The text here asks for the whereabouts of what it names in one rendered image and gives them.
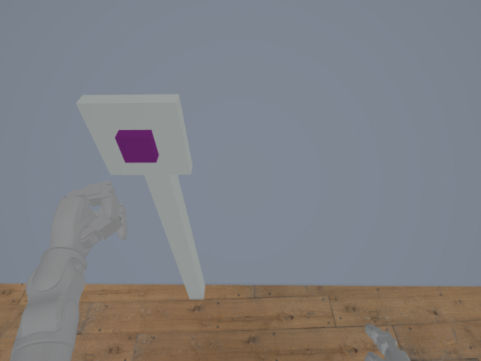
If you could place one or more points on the panel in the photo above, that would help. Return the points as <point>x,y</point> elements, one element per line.
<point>104,116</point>

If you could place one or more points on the button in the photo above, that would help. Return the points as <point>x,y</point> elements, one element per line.
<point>137,145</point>

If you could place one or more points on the robot left hand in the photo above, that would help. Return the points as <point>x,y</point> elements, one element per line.
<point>76,226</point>

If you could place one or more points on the robot right hand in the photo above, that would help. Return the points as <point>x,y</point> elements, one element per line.
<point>386,344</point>

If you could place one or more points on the left robot forearm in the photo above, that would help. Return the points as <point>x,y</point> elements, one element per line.
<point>48,325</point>

